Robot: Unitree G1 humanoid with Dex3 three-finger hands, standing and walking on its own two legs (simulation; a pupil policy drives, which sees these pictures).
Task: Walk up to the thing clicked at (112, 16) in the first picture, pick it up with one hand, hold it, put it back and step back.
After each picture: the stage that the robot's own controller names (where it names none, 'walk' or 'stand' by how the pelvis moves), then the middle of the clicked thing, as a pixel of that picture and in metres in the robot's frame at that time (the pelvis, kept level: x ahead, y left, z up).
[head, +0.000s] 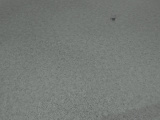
stand; (113, 17) +1.99 -0.42 -0.72
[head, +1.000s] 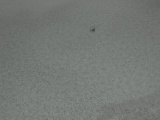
walk; (92, 28) +1.88 +0.04 -0.69
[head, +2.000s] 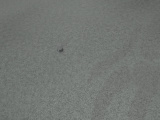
walk; (60, 48) +1.26 +0.37 -0.71
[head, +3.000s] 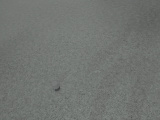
walk; (56, 86) +0.82 +0.37 -0.72
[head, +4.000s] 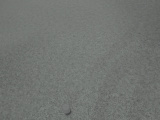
walk; (66, 110) +0.56 +0.25 -0.71
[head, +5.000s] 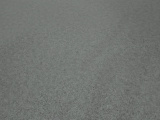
stand; out of the picture +0.43 +0.23 -0.70
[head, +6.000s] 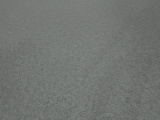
stand; out of the picture +0.42 +0.22 -0.72
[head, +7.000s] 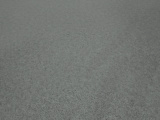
stand; out of the picture +0.39 +0.22 -0.71
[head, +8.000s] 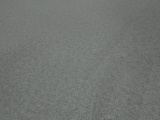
stand; out of the picture +0.40 +0.23 -0.72
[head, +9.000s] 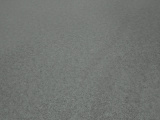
stand; out of the picture +0.41 +0.24 -0.73
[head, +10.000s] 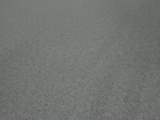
stand; out of the picture +0.40 +0.24 -0.73
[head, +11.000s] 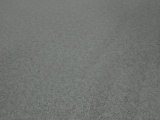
stand; out of the picture +0.39 +0.25 -0.73
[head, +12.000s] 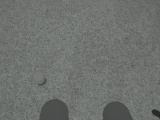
go down; (39, 79) +0.45 +0.25 -0.47
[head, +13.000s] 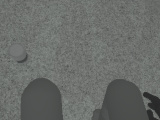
go down; (19, 54) +0.47 +0.30 -0.31
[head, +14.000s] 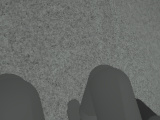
close in; out of the picture +0.43 +0.34 -0.23
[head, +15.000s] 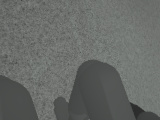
close; out of the picture +0.42 +0.35 -0.21
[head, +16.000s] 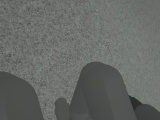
lift; out of the picture +0.39 +0.33 -0.22
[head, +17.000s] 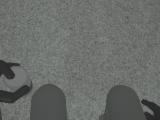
lift; (20, 83) +0.32 +0.24 -0.06
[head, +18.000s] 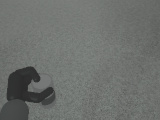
hold; (44, 91) +0.32 +0.15 +0.02
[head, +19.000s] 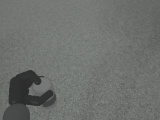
hold; (45, 94) +0.33 +0.16 -0.02
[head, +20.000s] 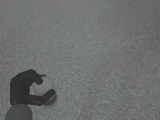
hold; (46, 93) +0.32 +0.16 -0.02
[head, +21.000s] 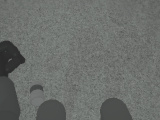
crouch; (36, 93) +0.36 +0.23 -0.37
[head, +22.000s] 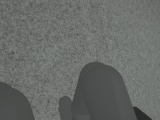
lower; out of the picture +0.29 +0.31 -0.25
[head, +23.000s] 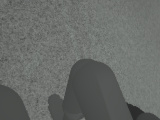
lower; out of the picture +0.28 +0.33 -0.24
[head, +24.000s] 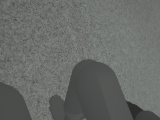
lower; out of the picture +0.27 +0.33 -0.24
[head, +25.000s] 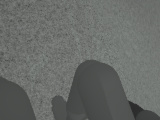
lower; out of the picture +0.27 +0.33 -0.24
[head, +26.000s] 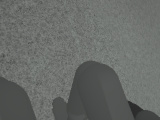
lower; out of the picture +0.27 +0.33 -0.24
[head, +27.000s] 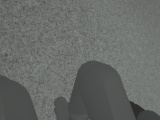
withdraw; out of the picture +0.28 +0.32 -0.24
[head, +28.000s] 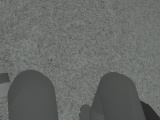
stand; (0, 83) +0.32 +0.28 -0.29
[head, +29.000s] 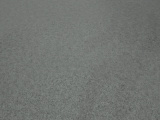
stand; out of the picture +0.28 +0.19 -0.66
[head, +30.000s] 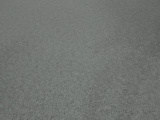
stand; out of the picture +0.30 +0.18 -0.69
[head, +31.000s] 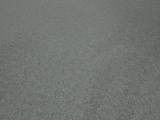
stand; out of the picture +0.31 +0.14 -0.70
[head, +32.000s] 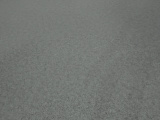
walk; out of the picture +0.33 +0.09 -0.75
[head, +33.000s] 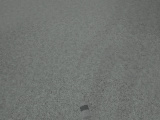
walk; (84, 110) +0.48 +0.05 -0.73
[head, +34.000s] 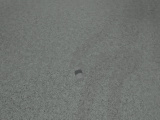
walk; (78, 74) +0.79 +0.00 -0.73
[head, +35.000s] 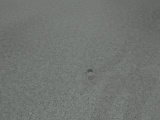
stand; (89, 73) +1.00 -0.03 -0.73
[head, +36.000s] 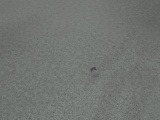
stand; (94, 71) +0.99 -0.07 -0.75
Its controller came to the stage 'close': yes
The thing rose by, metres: 0.70
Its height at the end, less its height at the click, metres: -0.02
